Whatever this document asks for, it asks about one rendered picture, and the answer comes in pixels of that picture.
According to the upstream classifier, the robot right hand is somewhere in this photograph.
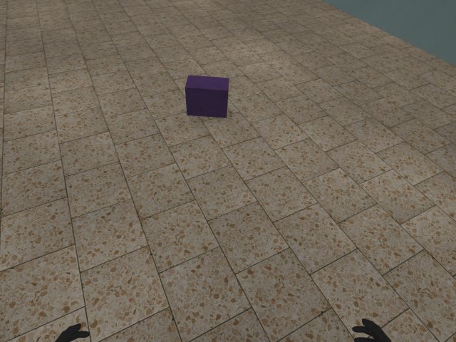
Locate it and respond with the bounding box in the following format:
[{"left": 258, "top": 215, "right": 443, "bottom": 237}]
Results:
[{"left": 352, "top": 318, "right": 391, "bottom": 342}]

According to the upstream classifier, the robot left hand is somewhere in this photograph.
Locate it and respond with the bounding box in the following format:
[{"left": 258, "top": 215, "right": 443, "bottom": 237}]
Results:
[{"left": 55, "top": 323, "right": 90, "bottom": 342}]

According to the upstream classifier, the carton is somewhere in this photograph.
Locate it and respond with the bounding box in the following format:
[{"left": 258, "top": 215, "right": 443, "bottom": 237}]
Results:
[{"left": 185, "top": 75, "right": 229, "bottom": 118}]

